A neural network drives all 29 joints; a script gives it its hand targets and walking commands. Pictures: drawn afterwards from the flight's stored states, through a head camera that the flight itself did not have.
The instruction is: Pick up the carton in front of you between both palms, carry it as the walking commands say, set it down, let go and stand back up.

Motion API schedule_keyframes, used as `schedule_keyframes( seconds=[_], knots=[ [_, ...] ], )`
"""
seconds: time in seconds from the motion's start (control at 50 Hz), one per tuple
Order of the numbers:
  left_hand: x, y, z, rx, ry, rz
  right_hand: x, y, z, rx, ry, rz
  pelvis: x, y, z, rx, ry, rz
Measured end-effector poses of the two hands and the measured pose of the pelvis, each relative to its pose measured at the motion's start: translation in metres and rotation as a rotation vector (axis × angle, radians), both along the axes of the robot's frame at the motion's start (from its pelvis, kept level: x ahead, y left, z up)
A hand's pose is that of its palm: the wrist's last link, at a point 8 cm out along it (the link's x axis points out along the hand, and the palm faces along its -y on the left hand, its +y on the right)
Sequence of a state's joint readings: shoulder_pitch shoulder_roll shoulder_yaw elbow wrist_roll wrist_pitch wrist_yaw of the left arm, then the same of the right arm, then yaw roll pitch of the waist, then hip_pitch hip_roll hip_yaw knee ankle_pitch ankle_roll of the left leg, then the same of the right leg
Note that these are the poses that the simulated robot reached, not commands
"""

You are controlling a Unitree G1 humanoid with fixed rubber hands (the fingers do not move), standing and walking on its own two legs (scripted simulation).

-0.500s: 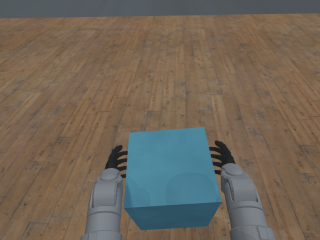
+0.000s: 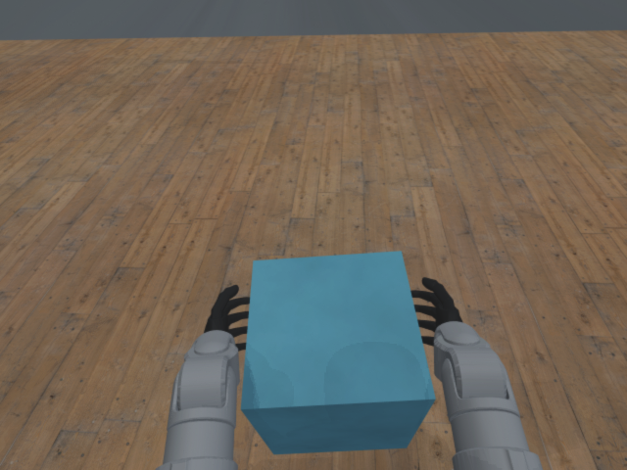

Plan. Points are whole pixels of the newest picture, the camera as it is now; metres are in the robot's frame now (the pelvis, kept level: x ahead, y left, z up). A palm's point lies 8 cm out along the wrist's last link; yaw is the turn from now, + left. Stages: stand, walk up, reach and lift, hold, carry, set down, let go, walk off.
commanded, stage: carry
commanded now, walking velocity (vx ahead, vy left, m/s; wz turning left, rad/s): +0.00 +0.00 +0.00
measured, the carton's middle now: (333, 359) +0.31 +0.00 -0.05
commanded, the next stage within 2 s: hold in 0.54 s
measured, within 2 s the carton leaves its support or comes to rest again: neither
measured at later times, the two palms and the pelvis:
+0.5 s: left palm (216, 349) +0.28 +0.15 +0.04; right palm (448, 341) +0.28 -0.15 +0.04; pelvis -0.01 +0.00 +0.00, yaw +0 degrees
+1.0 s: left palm (212, 353) +0.29 +0.16 +0.03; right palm (430, 330) +0.31 -0.13 +0.02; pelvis -0.05 -0.01 -0.01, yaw +7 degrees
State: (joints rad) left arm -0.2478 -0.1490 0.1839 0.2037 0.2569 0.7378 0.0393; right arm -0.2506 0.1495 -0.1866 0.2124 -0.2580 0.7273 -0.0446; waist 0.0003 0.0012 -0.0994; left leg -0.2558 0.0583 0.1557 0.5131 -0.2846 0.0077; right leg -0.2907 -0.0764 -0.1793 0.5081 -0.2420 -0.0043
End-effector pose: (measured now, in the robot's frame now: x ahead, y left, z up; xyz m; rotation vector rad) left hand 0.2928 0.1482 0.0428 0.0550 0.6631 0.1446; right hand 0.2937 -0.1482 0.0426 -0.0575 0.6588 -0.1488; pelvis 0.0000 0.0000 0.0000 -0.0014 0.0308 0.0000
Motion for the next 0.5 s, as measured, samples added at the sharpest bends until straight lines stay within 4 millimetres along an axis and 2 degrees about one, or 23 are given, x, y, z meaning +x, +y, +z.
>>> schedule_keyframes(
  seconds=[0.5],
  knots=[
    [-0.011, 0.003, 0.0, 0.0, -0.002, 0.0, -0.012, 0.002, -0.001, 0.0, 0.005, 0.0, -0.012, 0.002, 0.0, 0.0, 0.0, 0.0]
  ],
)
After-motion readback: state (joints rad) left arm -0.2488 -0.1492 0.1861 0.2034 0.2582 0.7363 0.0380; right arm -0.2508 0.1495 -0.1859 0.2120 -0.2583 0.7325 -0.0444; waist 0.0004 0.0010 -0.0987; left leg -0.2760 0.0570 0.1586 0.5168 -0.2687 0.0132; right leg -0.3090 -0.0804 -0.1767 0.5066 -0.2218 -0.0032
